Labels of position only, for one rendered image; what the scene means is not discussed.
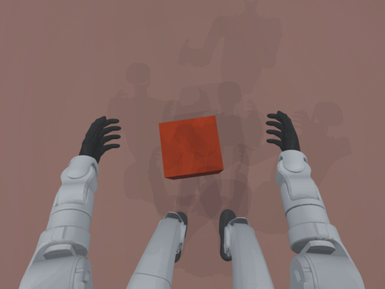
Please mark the robot right shin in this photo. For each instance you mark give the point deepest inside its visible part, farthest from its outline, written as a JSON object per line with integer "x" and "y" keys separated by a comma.
{"x": 239, "y": 220}

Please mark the robot left upper arm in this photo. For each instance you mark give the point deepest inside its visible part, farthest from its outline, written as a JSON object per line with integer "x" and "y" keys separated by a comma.
{"x": 70, "y": 272}

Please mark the right robot forearm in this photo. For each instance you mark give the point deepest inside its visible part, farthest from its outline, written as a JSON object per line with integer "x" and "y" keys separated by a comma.
{"x": 310, "y": 230}

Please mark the robot right upper arm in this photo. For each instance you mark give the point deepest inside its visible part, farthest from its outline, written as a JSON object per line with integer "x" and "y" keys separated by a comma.
{"x": 323, "y": 271}

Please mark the right robot foot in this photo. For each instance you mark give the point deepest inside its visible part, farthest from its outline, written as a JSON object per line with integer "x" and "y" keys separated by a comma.
{"x": 225, "y": 218}

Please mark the carton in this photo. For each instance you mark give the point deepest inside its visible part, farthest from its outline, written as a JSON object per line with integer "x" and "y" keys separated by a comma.
{"x": 190, "y": 148}

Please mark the robot left hand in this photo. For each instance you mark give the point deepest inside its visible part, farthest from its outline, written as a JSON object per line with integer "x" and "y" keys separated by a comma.
{"x": 94, "y": 139}

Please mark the left robot forearm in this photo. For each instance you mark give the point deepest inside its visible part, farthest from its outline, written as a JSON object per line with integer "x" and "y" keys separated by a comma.
{"x": 67, "y": 232}

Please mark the robot right hand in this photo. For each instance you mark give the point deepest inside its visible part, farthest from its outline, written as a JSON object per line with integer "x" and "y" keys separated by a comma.
{"x": 288, "y": 136}

